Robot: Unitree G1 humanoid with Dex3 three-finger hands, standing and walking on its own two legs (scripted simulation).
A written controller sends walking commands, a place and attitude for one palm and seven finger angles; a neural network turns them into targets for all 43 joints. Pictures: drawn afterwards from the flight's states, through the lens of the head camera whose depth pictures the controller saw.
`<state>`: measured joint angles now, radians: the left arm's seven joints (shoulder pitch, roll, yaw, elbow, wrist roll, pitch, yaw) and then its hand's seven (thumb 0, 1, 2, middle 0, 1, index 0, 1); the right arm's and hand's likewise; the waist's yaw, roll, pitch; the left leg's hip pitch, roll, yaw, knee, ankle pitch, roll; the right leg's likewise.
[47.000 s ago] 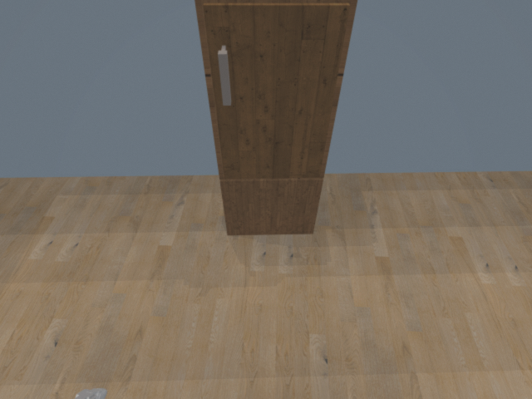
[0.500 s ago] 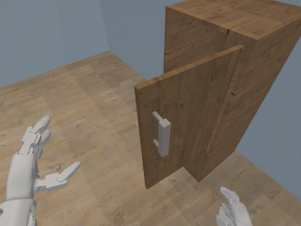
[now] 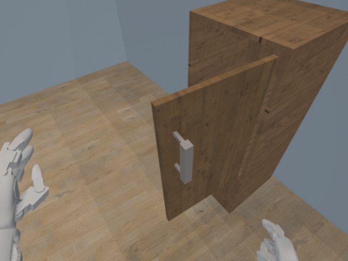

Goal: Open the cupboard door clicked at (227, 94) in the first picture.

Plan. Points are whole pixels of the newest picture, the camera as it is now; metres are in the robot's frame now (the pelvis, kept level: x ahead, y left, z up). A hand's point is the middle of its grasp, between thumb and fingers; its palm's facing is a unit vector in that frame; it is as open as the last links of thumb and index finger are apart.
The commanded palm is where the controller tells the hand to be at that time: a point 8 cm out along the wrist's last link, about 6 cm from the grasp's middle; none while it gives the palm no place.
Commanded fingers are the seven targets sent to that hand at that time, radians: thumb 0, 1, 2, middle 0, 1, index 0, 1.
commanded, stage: draw the hand back to the body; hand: left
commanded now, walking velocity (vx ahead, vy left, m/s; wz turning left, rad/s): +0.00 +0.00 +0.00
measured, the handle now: (181, 157) +0.36 +0.03 +0.04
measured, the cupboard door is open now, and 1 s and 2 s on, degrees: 85 85 85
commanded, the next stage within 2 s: step back with the hand held close in 0.10 s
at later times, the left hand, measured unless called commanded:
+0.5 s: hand (43, 195) +0.18 +0.26 +0.14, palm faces +0.32 -0.80 -0.51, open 7.4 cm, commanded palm +0.12 +0.30 +0.17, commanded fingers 0.00 0.90 0.90 -0.20 -0.30 -0.20 -0.30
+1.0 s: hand out of the picture +0.05 +0.30 +0.16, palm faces +0.49 -0.72 -0.50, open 7.4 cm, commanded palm -0.02 +0.34 +0.17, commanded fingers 0.00 0.90 0.90 -0.20 -0.30 -0.20 -0.30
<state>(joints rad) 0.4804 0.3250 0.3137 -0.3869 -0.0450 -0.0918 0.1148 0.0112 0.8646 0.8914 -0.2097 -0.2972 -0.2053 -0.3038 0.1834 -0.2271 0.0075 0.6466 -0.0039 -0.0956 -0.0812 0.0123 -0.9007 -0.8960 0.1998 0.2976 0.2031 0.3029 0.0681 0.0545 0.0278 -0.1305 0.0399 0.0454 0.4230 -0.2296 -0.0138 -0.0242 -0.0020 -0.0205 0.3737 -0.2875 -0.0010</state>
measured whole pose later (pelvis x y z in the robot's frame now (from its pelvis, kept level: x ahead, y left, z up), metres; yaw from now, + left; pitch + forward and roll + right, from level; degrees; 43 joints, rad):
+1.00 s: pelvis -0.13 +0.03 -0.02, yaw +5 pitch -3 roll -3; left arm 0.53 0.42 0.45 -0.53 -0.01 -0.23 0.16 0.01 0.88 0.90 -0.22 -0.30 -0.21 -0.30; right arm 0.23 -0.20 0.00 0.60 0.01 -0.10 -0.08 0.01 -0.90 -0.90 0.20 0.30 0.20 0.30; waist -0.01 0.03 0.09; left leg -0.46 0.03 0.02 0.62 -0.17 0.04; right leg -0.34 0.05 0.04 0.60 -0.23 0.01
